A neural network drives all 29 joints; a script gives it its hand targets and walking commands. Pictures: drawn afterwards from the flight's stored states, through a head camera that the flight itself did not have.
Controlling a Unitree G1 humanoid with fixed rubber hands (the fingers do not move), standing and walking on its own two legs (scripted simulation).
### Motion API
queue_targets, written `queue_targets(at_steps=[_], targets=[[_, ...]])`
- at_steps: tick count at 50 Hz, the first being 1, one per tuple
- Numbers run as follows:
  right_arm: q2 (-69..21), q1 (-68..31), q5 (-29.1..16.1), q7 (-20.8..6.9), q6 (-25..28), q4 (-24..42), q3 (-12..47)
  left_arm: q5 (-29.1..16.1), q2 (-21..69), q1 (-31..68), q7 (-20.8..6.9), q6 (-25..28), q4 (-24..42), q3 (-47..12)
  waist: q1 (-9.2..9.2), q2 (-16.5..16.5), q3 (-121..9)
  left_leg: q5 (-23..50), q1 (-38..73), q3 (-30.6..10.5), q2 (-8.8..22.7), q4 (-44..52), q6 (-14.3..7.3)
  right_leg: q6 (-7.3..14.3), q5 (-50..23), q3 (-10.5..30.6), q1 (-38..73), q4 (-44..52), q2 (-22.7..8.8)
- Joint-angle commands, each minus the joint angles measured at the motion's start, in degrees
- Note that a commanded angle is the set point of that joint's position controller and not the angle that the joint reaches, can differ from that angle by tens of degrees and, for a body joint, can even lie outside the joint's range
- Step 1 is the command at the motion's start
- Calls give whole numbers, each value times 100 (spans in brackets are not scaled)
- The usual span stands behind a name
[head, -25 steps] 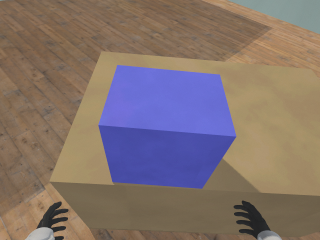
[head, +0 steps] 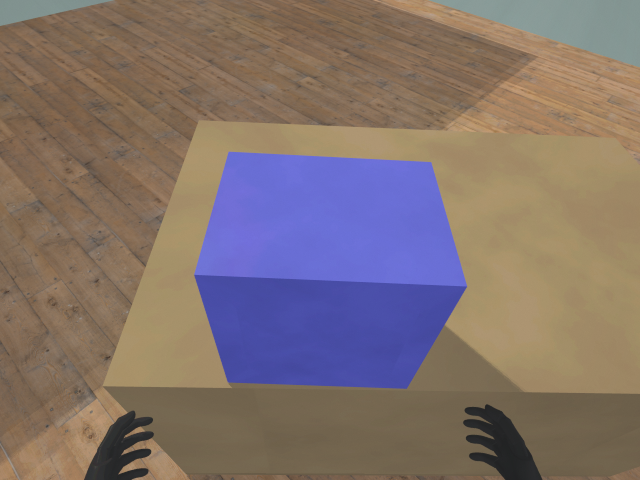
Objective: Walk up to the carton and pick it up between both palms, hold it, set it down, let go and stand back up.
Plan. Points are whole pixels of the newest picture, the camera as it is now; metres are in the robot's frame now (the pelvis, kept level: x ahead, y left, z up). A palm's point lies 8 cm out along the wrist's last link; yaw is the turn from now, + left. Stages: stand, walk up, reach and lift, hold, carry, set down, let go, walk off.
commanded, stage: reach and lift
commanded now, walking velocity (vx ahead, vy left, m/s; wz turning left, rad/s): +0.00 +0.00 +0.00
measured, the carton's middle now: (323, 278) +0.39 +0.00 +0.00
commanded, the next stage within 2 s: none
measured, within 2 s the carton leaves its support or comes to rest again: neither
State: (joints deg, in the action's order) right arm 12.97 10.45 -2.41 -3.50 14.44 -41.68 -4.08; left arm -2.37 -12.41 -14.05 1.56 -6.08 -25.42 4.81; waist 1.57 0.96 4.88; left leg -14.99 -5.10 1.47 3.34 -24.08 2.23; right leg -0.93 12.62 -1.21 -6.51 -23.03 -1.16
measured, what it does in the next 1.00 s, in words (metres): stands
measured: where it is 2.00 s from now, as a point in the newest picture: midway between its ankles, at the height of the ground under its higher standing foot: outside the picture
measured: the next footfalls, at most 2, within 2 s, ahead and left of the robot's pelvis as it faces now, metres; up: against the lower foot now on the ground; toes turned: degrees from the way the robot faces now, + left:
none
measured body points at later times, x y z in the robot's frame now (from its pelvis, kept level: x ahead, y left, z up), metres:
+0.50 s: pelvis -0.01 +0.01 +0.00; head -0.01 +0.02 +0.45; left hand +0.15 +0.25 -0.06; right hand +0.18 -0.23 -0.06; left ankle -0.02 +0.14 -0.74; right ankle +0.00 -0.13 -0.74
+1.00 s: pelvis -0.01 +0.01 -0.01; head -0.01 +0.01 +0.44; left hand +0.20 +0.25 -0.04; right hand +0.21 -0.23 -0.04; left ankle -0.02 +0.14 -0.74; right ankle +0.00 -0.13 -0.74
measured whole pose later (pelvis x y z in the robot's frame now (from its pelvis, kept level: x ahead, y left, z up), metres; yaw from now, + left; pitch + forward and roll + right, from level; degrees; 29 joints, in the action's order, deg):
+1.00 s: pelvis -0.01 +0.01 -0.01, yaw +0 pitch -2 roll +0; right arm 14.3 5.0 -18.6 -4.1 26.0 -42.4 2.0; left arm -17.0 -15.8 -8.3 2.5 21.7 -34.0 -4.9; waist 1.2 0.7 1.4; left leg -16.6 -10.8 1.3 2.7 -29.5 1.8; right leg -1.3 14.4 -1.0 -12.2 -28.6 -1.9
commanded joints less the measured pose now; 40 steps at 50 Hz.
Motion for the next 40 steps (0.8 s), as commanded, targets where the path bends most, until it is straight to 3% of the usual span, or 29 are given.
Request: queue_targets(at_steps=[1,3,5,6,7,8,12,20,23,24,25,26,28,29,30,33,36,37,38,40], targets=[[928,-389,-180,29,320,743,-241,-53,-747,255,25,480,574,269,70,-95,-684,1716,10,391,-565,343,52,106,-882,-128,229,436,403],[991,-344,-202,34,388,938,-306,-156,-719,189,1,645,640,173,-4,124,-625,1749,13,377,-518,373,64,109,-984,-128,195,475,411],[926,-325,-204,12,447,895,-275,-145,-777,263,42,895,683,196,91,-52,-575,1444,-148,408,-543,466,49,109,-600,-100,233,510,402],[983,-428,-254,23,486,842,-304,-150,-693,203,51,979,616,101,50,-109,-579,1520,-105,404,-523,492,27,133,-607,-106,172,523,379],[864,-342,-312,20,471,749,-141,-151,-720,221,43,1051,478,164,162,-129,-511,1563,-170,399,-538,451,54,145,-651,-33,227,529,371],[980,-404,-331,4,541,929,-308,-216,-736,155,49,1136,625,11,25,-159,-544,1492,-173,399,-517,441,91,155,-594,-56,149,479,400],[842,-340,-394,-30,654,901,-284,-384,-704,266,43,1467,506,-80,73,-88,-517,1115,-249,408,-533,456,41,168,-267,-13,-27,481,337],[842,-530,-768,-72,1071,833,-188,-776,-907,441,56,2295,419,-304,117,-198,-905,1369,-296,355,-546,226,151,217,-439,24,-52,296,358],[840,-391,-908,-80,1227,815,-78,-905,-950,233,15,2554,219,-286,121,-19,-822,1479,-229,287,-557,178,161,189,-554,59,-127,301,312],[831,-521,-994,-64,1269,623,-74,-878,-894,273,-13,2599,243,-312,112,-265,-828,1502,-198,233,-564,158,138,223,-523,91,-114,308,301],[800,-467,-1011,-72,1308,645,-82,-964,-947,265,-34,2662,167,-358,124,-117,-815,1454,-177,228,-565,141,121,234,-521,106,-230,287,294],[806,-439,-1077,-51,1370,637,-66,-973,-925,293,-34,2746,226,-354,58,-137,-802,1448,-68,227,-547,165,181,224,-421,-1,-236,297,349],[805,-783,-1153,-99,1475,568,-7,-1018,-921,546,-6,2885,-37,-473,113,-222,-695,1296,-245,194,-502,109,177,268,-228,55,-351,263,337],[827,-663,-1144,-116,1505,401,-54,-1095,-798,575,4,2971,142,-507,-30,-172,-669,1217,-269,146,-502,106,234,262,-214,-52,-324,240,375],[909,-851,-1232,-140,1538,523,-36,-1116,-856,599,17,3017,-12,-580,97,-183,-798,1069,-308,140,-485,88,180,272,-33,29,-373,260,354],[1052,-920,-1329,-140,1655,504,50,-1240,-905,660,8,3146,-24,-578,-21,-27,-732,1178,-348,120,-530,-15,171,241,-206,-18,-417,147,349],[887,-963,-1441,-130,1798,568,197,-1327,-956,955,31,3401,83,-629,77,-192,-951,1251,-451,163,-527,-82,205,245,-167,14,-406,121,383],[957,-890,-1427,-122,1873,591,177,-1331,-896,686,47,3413,-74,-649,-6,-31,-771,1460,-442,115,-518,-81,186,248,-380,-2,-349,92,365],[902,-1040,-1502,-98,1871,474,244,-1344,-938,869,4,3422,-130,-679,41,-225,-835,1444,-428,162,-535,-159,189,289,-394,81,-298,60,313],[916,-941,-1524,-84,1871,434,325,-1371,-968,972,11,3432,-46,-667,-76,-49,-930,1162,-443,132,-500,-117,167,216,-242,6,-300,25,357]])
